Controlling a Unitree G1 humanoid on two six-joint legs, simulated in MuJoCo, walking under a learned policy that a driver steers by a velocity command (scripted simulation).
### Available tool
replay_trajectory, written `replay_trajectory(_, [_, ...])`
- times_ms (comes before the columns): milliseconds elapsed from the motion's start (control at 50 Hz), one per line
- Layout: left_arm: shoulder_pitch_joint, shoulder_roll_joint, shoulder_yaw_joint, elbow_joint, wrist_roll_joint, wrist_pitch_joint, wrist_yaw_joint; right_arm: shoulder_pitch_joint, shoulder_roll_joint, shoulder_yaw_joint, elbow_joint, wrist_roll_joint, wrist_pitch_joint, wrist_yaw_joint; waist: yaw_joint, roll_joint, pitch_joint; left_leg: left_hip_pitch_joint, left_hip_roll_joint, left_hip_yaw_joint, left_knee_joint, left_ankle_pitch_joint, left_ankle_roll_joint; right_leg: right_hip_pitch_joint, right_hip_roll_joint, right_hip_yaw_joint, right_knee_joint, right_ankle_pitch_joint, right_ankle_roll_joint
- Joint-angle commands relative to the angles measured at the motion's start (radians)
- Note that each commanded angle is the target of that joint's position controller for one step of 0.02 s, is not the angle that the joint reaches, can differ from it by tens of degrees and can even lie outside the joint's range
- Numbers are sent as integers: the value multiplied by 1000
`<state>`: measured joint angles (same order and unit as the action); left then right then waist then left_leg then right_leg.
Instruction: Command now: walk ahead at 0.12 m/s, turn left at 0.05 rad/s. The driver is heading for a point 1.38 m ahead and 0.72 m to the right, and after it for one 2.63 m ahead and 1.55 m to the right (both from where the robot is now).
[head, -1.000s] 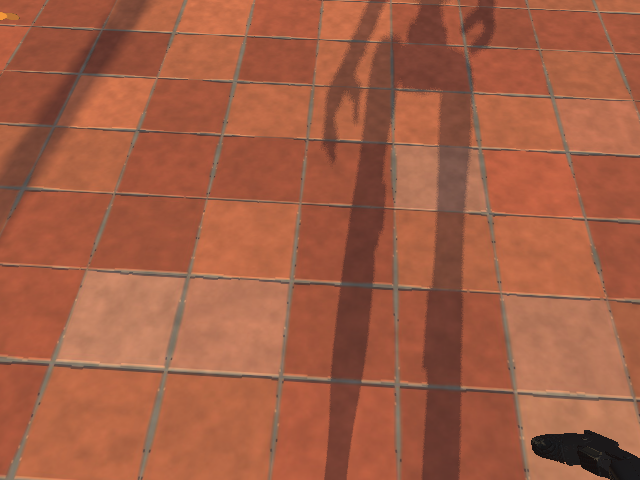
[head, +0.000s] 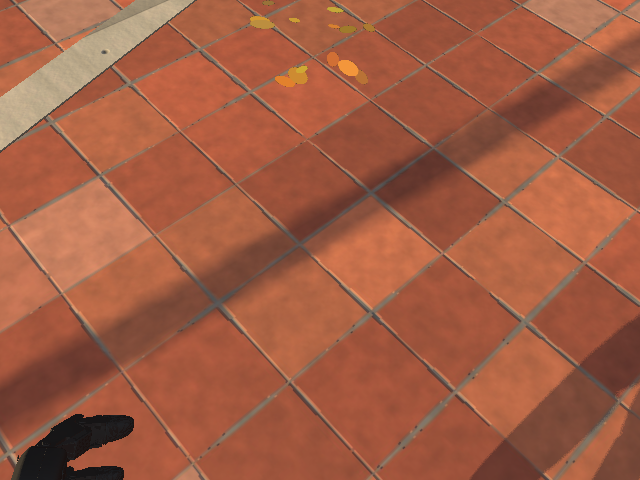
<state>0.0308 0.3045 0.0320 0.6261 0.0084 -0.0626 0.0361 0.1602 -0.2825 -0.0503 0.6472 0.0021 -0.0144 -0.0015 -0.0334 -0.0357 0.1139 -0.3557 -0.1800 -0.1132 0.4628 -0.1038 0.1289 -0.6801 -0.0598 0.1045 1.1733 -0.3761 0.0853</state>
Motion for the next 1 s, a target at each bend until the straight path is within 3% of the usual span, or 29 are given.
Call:
replay_trajectory(20, [181,46,18,17,-7,19,-1,9,-71,-7,-15,-18,-3,-28,59,49,-306,111,272,-95,-65,640,118,190,-24,-48,-117,169,11])
replay_trajectory(60, [132,50,19,9,-18,25,-6,-7,-75,-6,1,-30,0,-29,34,83,-266,97,274,-48,-91,534,93,228,-19,-49,-224,255,5])
replay_trajectory(100, [72,90,32,-21,-32,30,-10,-4,-116,-20,12,-36,6,-31,4,113,-208,139,318,-66,-113,443,108,174,-10,-48,-268,230,2])
replay_trajectory(140, [45,115,42,-42,-39,38,-18,8,-125,-27,19,-34,19,-33,-16,114,-168,224,374,-103,-107,373,134,79,-20,-41,-276,142,2])
replay_trajectory(200, [45,103,42,-60,-34,47,-39,18,-119,-32,21,-19,39,-42,-25,114,-147,322,437,-129,-86,369,151,5,-34,-56,-278,47,-4])
replay_trajectory(300, [108,82,44,-57,-42,47,-73,-18,-136,-50,6,1,53,-48,0,134,-175,352,434,-32,-3,517,95,140,9,-146,-460,25,-42])
replay_trajectory(340, [205,92,60,-27,-35,40,-73,-37,-130,-51,4,21,45,-50,56,111,-213,307,383,57,139,520,25,316,67,-186,-680,209,-83])
replay_trajectory(360, [276,154,85,-20,-23,35,-61,-15,-120,-52,2,16,29,-49,86,22,-242,163,307,116,323,379,-52,497,27,-50,-756,463,-138])
replay_trajectory(380, [307,310,119,-45,-9,29,-49,-25,-66,-36,-53,-48,12,-39,48,-281,-277,-200,142,166,622,-352,-161,735,-260,382,-718,1047,-305])
replay_trajectory(400, [353,258,106,-57,12,27,-54,-91,-97,-37,-62,-50,-6,-28,123,-246,-395,-357,65,11,792,-578,-176,859,-332,521,-737,1155,-460])
replay_trajectory(420, [313,233,103,-61,8,26,-53,-91,-115,-41,-53,-19,-11,-19,105,-129,-369,-391,109,-32,855,-532,-176,852,-290,430,-722,1093,-435])
replay_trajectory(440, [258,211,104,-67,-15,32,-42,-102,-107,-40,-40,-8,-10,-21,84,-56,-315,-410,127,-28,832,-452,-181,811,-215,345,-716,1000,-379])
replay_trajectory(460, [218,194,100,-78,-35,46,-30,-113,-98,-38,-31,-10,-5,-28,70,-10,-278,-416,144,-24,780,-393,-191,765,-177,306,-724,923,-340])
replay_trajectory(480, [187,186,96,-88,-45,59,-19,-120,-105,-42,-31,-10,1,-31,50,-8,-260,-370,154,-30,715,-351,-198,701,-142,284,-741,853,-319])
replay_trajectory(540, [179,200,105,-101,-34,85,-2,-122,-78,-35,-19,1,2,-27,37,-58,-252,-306,110,-13,542,-276,-221,647,-90,288,-754,811,-292])
replay_trajectory(620, [171,214,113,-108,-37,101,17,-138,-86,-35,0,2,-3,-28,40,-92,-269,-235,82,-38,374,-194,-233,602,-61,338,-736,731,-259])
replay_trajectory(740, [148,210,112,-128,-34,114,18,-177,-112,-48,0,4,-25,-14,58,-152,-231,-136,72,-70,200,-167,-213,547,-32,465,-716,592,-240])
replay_trajectory(800, [102,194,104,-146,-34,116,15,-104,-137,-63,25,7,-42,-2,31,-173,-241,21,98,-46,5,-74,-184,526,3,478,-669,515,-209])
replay_trajectory(820, [106,172,95,-145,-33,115,13,-81,-139,-67,35,5,-44,0,26,-150,-242,124,128,-38,-89,49,-166,484,35,457,-638,421,-187])
replay_trajectory(840, [177,120,76,-132,-19,113,6,-81,-171,-72,23,-6,-40,-3,58,-17,-281,261,283,-174,-108,139,-98,405,97,387,-512,108,-152])
replay_trajectory(860, [258,87,64,-135,-14,109,3,-104,-223,-75,13,-31,-24,-9,118,258,-252,335,476,-407,-113,392,62,229,259,222,-316,-332,-93])
replay_trajectory(880, [256,177,86,-134,-8,98,1,-61,-198,-75,19,-38,-22,-7,89,291,-245,285,577,-564,-144,329,176,151,215,157,-93,-348,-39])
replay_trajectory(900, [220,229,102,-112,-15,97,1,-86,-152,-62,4,-24,-22,-9,75,204,-207,233,528,-462,-128,242,163,142,167,134,2,-256,-21])
replay_trajectory(920, [194,224,103,-95,-16,103,3,-107,-121,-51,2,-12,-13,-16,68,151,-183,198,451,-347,-117,165,113,151,152,116,34,-184,-7])
replay_trajectory(940, [183,196,95,-88,-16,110,5,-108,-110,-43,0,-1,-6,-21,58,135,-174,184,410,-294,-120,122,85,153,153,102,61,-150,2])
replay_trajectory(1000, [162,114,62,-97,-23,102,-5,-71,-114,-33,23,-8,12,-34,40,167,-159,180,346,-186,-136,142,77,176,149,26,-11,-100,9])
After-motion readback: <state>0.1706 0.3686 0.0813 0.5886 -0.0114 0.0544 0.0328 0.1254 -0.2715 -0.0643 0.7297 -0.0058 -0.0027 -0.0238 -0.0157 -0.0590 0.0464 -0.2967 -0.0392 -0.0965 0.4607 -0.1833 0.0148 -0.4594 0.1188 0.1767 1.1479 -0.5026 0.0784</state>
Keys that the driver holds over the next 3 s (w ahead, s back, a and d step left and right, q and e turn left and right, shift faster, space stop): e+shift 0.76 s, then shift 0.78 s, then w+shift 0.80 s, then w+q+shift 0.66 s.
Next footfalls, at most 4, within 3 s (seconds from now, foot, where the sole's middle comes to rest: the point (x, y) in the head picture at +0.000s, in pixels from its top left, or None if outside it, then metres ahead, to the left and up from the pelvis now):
0.36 right None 0.14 -0.21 -0.77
0.84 left None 0.33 -0.08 -0.77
1.20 right None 0.11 -0.22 -0.77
1.84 left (381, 468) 0.42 -0.14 -0.77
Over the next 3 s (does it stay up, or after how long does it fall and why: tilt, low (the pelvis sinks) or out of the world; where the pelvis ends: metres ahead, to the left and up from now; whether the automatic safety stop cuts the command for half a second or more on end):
stays up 1.02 -0.76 0.00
